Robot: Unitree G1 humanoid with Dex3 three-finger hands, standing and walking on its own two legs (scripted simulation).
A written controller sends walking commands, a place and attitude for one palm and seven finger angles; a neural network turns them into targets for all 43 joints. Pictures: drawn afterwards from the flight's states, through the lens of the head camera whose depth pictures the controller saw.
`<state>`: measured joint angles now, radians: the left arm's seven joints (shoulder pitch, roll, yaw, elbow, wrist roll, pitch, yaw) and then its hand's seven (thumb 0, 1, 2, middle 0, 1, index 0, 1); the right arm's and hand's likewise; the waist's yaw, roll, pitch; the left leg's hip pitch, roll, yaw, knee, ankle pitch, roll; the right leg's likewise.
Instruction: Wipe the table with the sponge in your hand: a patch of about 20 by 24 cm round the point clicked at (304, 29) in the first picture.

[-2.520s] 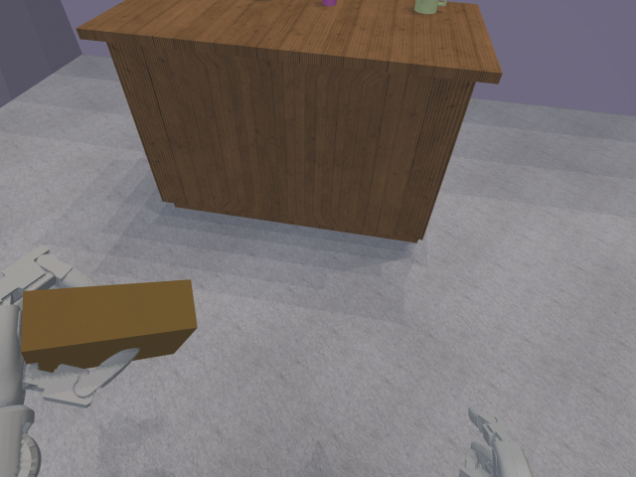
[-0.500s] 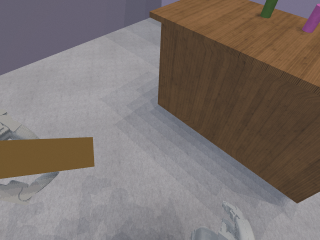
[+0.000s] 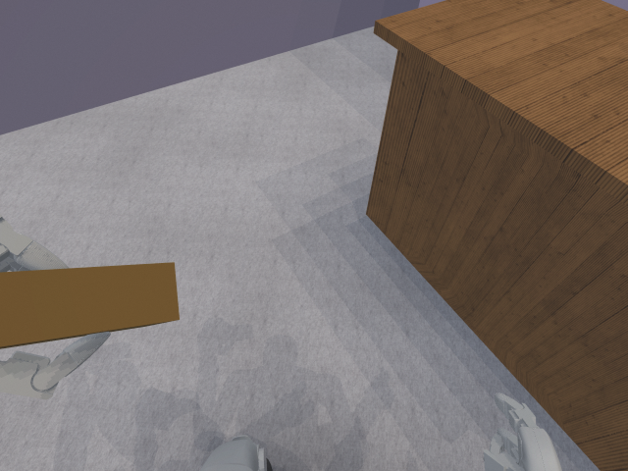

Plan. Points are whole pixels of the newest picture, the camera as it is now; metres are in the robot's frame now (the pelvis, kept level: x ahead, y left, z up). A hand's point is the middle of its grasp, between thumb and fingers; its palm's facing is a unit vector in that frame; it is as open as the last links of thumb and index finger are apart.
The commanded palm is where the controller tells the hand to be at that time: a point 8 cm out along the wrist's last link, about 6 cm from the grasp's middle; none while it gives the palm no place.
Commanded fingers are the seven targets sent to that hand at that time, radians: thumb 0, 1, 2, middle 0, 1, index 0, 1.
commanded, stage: walk to a spot facing it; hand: left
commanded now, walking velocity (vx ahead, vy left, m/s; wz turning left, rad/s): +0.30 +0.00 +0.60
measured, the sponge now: (107, 303) +0.23 +0.20 +0.17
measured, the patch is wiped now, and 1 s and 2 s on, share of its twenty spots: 0.00 0.00 0.00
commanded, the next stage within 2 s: none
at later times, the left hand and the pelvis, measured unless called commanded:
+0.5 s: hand (13, 305) +0.22 +0.27 +0.18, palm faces +0.69 -0.57 -0.46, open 9.1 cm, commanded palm +0.18 +0.28 +0.18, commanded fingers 0.00 0.10 1.30 -1.20 -1.60 -1.20 -1.60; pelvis +0.11 -0.04 -0.01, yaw +17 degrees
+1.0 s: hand out of the picture +0.20 +0.30 +0.17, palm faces +0.75 -0.49 -0.45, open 9.1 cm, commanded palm +0.12 +0.29 +0.18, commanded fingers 0.00 0.10 1.30 -1.20 -1.60 -1.20 -1.60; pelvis +0.14 -0.03 +0.00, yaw +34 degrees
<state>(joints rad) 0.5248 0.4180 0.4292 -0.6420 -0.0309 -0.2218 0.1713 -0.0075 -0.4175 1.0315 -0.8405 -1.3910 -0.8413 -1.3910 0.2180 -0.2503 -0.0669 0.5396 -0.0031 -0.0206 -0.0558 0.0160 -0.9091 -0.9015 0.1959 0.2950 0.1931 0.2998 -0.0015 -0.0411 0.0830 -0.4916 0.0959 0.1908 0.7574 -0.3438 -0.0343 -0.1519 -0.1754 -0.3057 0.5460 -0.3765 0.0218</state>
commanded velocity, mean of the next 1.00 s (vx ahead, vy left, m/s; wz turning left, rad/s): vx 0.12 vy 0.00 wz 0.59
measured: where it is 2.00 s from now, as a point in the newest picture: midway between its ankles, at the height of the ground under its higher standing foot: outside the picture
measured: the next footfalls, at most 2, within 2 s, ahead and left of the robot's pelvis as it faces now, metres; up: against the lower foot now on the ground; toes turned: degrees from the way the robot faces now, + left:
left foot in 0.06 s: +0.13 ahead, +0.13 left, +0.00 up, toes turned +13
right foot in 0.48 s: +0.20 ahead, -0.14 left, +0.00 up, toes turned +9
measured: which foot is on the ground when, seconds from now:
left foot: up 0.00-0.04, down 0.06-0.48, up 0.50-0.84, down 0.86-1.00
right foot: down 0.00-0.06, up 0.08-0.46, down 0.48-0.86, up 0.88-1.00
